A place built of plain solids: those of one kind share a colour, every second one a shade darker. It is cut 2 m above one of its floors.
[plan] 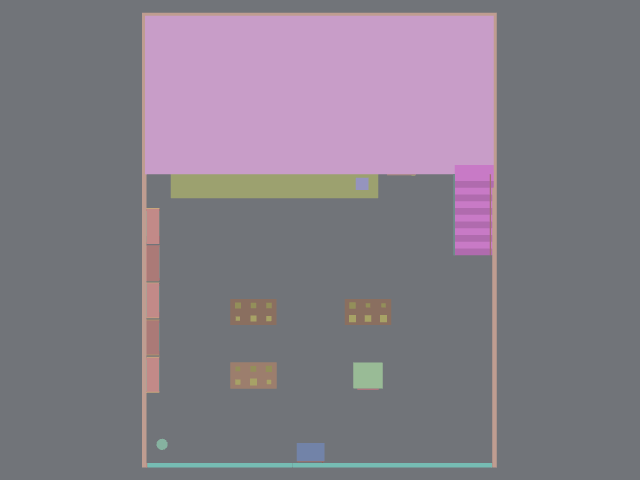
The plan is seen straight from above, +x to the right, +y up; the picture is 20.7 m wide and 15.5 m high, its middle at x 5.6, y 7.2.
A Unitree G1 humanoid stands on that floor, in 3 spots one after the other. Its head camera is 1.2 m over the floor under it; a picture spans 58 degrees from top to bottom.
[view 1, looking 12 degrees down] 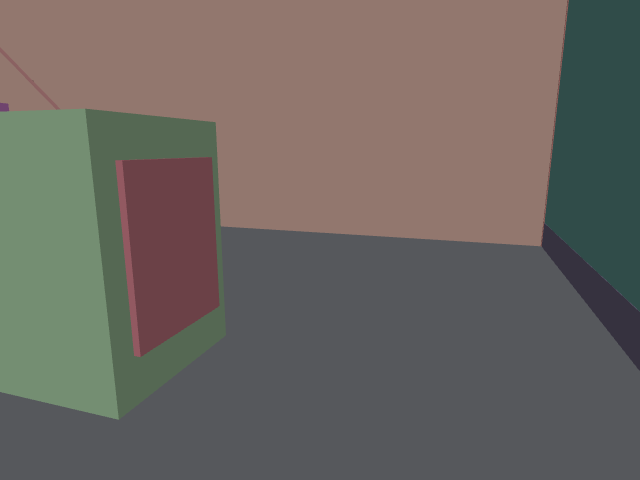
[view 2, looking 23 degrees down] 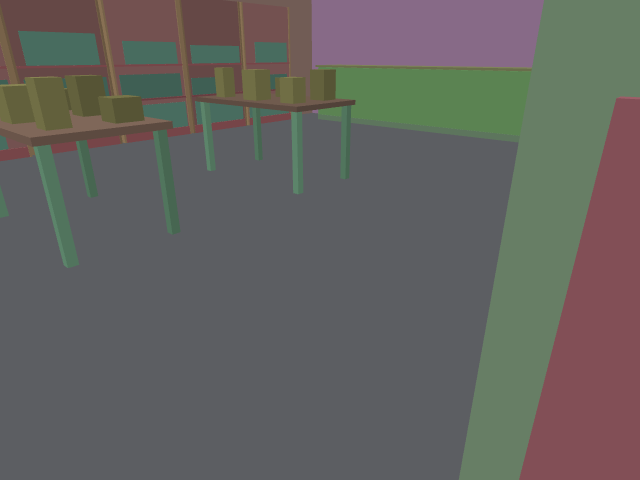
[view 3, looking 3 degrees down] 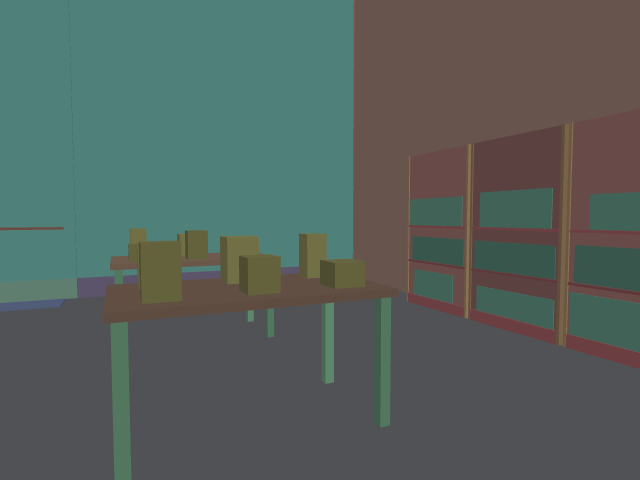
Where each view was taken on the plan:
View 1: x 5.30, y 1.00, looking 18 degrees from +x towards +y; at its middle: ground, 5.77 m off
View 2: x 6.90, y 1.65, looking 131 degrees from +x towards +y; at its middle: ground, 3.07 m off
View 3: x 4.13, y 7.31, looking -115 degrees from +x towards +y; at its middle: pot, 2.85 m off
